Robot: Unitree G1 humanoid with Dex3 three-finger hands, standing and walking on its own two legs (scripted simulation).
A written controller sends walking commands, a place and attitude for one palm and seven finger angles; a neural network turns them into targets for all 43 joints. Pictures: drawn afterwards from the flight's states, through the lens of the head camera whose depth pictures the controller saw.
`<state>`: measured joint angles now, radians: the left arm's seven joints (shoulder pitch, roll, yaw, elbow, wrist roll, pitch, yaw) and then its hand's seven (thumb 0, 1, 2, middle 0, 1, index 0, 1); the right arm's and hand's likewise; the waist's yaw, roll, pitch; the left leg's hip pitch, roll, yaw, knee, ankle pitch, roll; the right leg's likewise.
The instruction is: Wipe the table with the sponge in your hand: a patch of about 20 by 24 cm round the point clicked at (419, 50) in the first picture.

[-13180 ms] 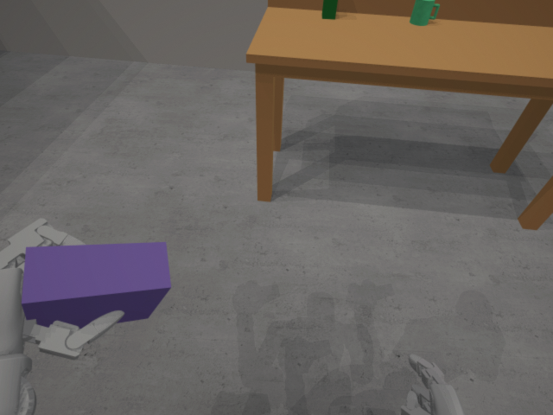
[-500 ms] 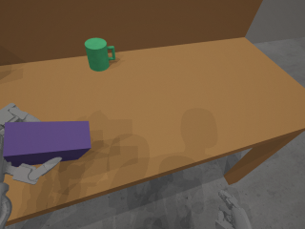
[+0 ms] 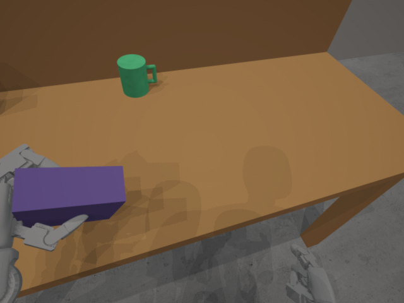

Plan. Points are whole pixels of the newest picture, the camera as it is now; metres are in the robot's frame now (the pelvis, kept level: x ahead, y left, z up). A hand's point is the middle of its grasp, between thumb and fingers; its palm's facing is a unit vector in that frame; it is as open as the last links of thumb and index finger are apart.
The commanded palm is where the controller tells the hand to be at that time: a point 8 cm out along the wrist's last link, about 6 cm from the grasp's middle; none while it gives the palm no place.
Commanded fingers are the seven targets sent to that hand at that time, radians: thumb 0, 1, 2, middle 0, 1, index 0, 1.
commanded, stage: look again from close up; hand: left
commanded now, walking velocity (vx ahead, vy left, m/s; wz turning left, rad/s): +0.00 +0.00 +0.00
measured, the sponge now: (87, 197) +0.24 +0.21 +0.13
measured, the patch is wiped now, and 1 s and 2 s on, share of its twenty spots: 0.00 0.00 0.00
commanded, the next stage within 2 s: turn the palm down, sponge in hand in 0.32 s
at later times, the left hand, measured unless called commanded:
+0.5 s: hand (34, 172) +0.24 +0.26 +0.19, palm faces +0.40 -0.77 -0.50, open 9.6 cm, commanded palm +0.16 +0.28 +0.18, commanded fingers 0.00 0.10 1.30 -1.20 -1.60 -1.20 -1.60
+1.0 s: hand (46, 211) +0.19 +0.24 +0.16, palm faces +0.36 -0.57 -0.74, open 9.6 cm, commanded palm +0.15 +0.26 +0.20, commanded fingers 0.00 0.10 1.30 -1.20 -1.60 -1.20 -1.60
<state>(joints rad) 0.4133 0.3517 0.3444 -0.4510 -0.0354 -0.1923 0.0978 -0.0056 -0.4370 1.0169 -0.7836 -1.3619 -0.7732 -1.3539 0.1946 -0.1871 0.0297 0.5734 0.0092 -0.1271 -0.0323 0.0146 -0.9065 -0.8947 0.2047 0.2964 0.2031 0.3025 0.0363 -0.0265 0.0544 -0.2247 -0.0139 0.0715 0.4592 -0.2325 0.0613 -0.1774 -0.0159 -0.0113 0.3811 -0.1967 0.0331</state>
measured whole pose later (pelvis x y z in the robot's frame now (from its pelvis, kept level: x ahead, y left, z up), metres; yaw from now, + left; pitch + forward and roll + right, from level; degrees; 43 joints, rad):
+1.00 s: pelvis -0.02 -0.08 -0.02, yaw +4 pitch -1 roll +0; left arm 0.21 0.60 0.37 -0.29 0.14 0.14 -0.06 -0.01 -0.44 1.02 -0.78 -1.36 -0.77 -1.36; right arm 0.13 -0.26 0.05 0.60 0.02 -0.06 -0.10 0.02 -0.91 -0.89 0.21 0.30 0.20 0.30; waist 0.09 0.07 0.00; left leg -0.33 0.03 -0.03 0.63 -0.28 -0.03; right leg -0.29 0.04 -0.09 0.64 -0.33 -0.07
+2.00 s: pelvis -0.02 -0.03 +0.00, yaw +2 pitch -3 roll +0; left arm 0.12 0.69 0.11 -0.44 0.66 0.37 -0.10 0.00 -0.44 1.02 -0.79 -1.36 -0.78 -1.35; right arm 0.04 -0.27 0.06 0.62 0.06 0.02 -0.10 0.02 -0.91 -0.89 0.20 0.30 0.14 0.28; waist 0.13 0.09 0.02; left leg -0.22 -0.02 0.04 0.48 -0.21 0.03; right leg -0.19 -0.01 -0.03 0.48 -0.24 -0.01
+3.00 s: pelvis -0.02 -0.05 +0.00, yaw +1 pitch -4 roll +1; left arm 0.03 0.62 0.01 -0.28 0.82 0.39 -0.15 0.00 -0.44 1.02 -0.78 -1.36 -0.78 -1.36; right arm 0.01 -0.28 0.07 0.64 0.05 0.00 -0.07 0.02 -0.91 -0.90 0.20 0.30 0.23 0.32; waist 0.13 0.12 0.02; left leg -0.20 0.01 0.03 0.46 -0.19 0.00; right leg -0.19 0.02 -0.02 0.50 -0.24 -0.04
